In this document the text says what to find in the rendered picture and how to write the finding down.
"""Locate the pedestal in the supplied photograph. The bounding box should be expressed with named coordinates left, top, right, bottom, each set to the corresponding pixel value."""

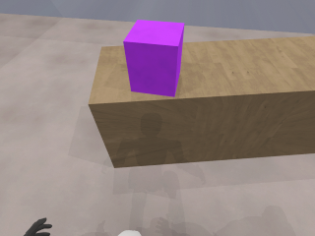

left=88, top=35, right=315, bottom=168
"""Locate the carton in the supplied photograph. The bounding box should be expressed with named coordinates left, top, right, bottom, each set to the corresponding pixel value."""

left=123, top=20, right=185, bottom=97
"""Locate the left robot hand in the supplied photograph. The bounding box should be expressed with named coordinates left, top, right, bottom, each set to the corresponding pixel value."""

left=24, top=217, right=52, bottom=236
